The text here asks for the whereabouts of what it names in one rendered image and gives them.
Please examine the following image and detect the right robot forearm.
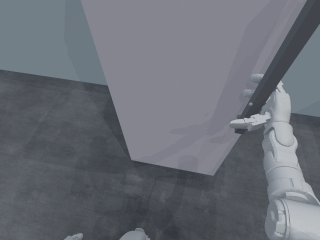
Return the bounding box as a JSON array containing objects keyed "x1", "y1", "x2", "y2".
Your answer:
[{"x1": 262, "y1": 122, "x2": 320, "y2": 207}]

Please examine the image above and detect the right robot upper arm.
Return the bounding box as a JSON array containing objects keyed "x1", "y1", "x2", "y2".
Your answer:
[{"x1": 264, "y1": 198, "x2": 320, "y2": 240}]

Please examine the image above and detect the robot left shin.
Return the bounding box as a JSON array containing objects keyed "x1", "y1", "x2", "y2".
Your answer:
[{"x1": 135, "y1": 228, "x2": 145, "y2": 234}]

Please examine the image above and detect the right robot hand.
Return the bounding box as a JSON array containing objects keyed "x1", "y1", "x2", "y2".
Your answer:
[{"x1": 229, "y1": 74, "x2": 291, "y2": 132}]

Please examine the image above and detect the handle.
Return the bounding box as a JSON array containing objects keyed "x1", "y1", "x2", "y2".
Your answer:
[{"x1": 234, "y1": 0, "x2": 320, "y2": 134}]

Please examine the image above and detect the fridge door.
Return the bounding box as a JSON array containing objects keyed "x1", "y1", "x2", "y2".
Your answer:
[{"x1": 81, "y1": 0, "x2": 307, "y2": 176}]

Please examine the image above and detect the robot left thigh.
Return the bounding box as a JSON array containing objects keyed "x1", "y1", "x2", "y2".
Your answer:
[{"x1": 119, "y1": 230, "x2": 151, "y2": 240}]

